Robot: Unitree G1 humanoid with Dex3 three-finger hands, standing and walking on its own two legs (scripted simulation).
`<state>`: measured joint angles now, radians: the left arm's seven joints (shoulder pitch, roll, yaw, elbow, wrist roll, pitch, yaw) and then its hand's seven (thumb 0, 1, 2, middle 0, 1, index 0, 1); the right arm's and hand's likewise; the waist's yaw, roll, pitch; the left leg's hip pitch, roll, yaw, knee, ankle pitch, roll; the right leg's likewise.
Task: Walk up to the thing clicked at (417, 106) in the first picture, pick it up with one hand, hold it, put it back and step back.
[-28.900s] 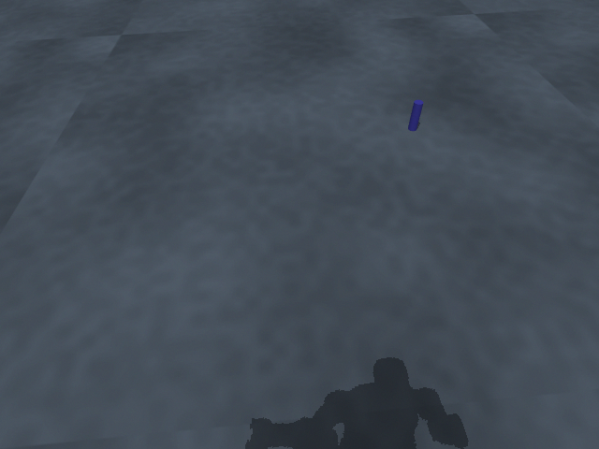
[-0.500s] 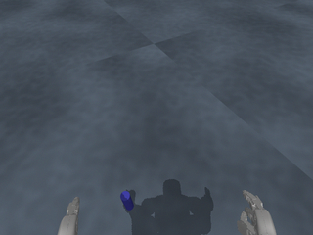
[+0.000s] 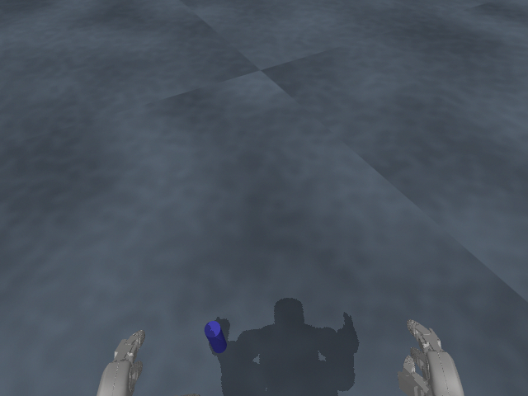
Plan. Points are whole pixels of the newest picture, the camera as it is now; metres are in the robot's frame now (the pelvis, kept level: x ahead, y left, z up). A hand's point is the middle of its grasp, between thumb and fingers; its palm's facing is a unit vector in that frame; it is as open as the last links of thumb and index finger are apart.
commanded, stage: stand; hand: left
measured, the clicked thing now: (216, 337) +0.42 +0.20 -0.64
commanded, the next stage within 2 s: none
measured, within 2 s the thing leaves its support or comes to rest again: neither
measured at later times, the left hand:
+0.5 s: hand out of the picture +0.06 +0.26 -0.12, palm faces +0.01 -0.94 -0.35, open 7.4 cm
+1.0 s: hand out of the picture +0.01 +0.25 -0.10, palm faces +0.02 -0.93 -0.36, open 7.4 cm
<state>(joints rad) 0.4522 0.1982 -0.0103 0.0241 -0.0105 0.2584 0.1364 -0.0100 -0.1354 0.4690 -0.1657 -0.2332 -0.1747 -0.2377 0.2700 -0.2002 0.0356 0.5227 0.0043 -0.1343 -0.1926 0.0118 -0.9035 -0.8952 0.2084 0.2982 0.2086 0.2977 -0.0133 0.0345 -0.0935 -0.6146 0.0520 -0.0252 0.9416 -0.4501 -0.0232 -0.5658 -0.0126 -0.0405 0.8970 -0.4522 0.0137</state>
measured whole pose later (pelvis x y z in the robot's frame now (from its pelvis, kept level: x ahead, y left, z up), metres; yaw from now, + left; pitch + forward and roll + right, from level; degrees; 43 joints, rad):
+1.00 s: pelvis -0.02 +0.00 +0.05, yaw +2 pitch -4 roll +0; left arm 0.17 0.33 0.01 1.15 0.02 -0.01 0.01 0.00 0.90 0.90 -0.20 -0.30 -0.21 -0.30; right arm 0.14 -0.33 -0.01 1.13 -0.02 0.01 0.00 0.00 -0.91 -0.89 0.21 0.30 0.21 0.30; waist 0.02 0.03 0.07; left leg -0.17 0.02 -0.02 0.40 -0.17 -0.02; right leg -0.13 -0.04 -0.05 0.39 -0.19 0.02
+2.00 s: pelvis +0.01 -0.01 +0.06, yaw +1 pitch -2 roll +0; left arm 0.10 0.33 0.01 1.17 0.01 -0.01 0.00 0.00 0.90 0.90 -0.20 -0.30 -0.21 -0.30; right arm 0.10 -0.34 0.00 1.15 -0.02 0.00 -0.01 0.00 -0.91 -0.89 0.21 0.30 0.21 0.30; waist 0.01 0.01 0.06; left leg -0.11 0.03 -0.01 0.32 -0.16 -0.03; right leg -0.08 -0.03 -0.05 0.32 -0.19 0.02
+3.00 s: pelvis -0.10 +0.03 +0.03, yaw -1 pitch -3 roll -2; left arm 0.12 0.33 0.06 0.89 0.03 0.02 0.01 0.00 0.90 0.90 -0.20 -0.30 -0.21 -0.30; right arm 0.09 -0.37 -0.04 0.87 0.00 0.06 -0.02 0.00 -0.91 -0.89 0.21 0.30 0.21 0.30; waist -0.02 0.07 0.20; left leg -0.38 -0.01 -0.03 0.80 -0.39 0.03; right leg -0.26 0.07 0.02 0.66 -0.35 -0.03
